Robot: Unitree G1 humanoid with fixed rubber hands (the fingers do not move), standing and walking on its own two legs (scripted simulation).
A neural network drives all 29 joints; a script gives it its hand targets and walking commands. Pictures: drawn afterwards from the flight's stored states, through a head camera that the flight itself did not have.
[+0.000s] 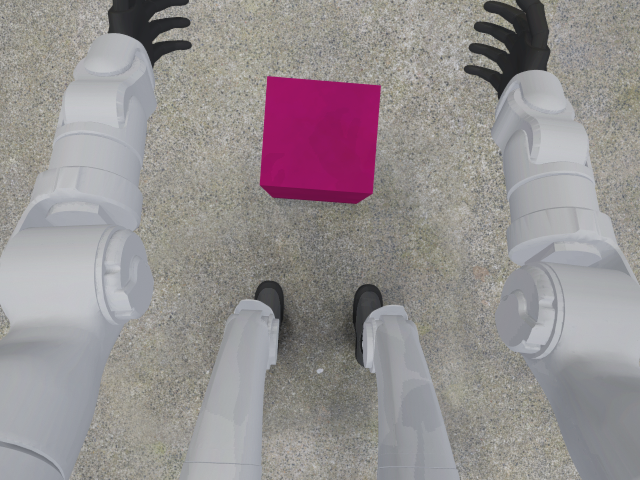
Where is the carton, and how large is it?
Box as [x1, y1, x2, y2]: [260, 76, 380, 203]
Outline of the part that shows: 267,76 260,185 273,197 356,203 372,193 380,85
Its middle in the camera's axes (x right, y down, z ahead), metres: +0.00 -0.20 +0.83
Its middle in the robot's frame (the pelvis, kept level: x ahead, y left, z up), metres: +0.54 +0.01 -0.52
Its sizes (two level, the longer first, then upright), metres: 0.210 0.200 0.250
